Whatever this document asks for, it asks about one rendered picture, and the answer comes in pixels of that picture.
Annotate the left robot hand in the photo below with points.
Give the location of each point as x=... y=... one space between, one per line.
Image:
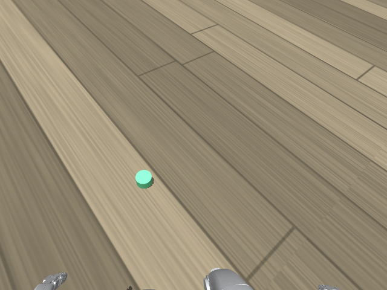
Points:
x=52 y=282

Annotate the tin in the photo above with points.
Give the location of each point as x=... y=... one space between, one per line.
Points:
x=143 y=179

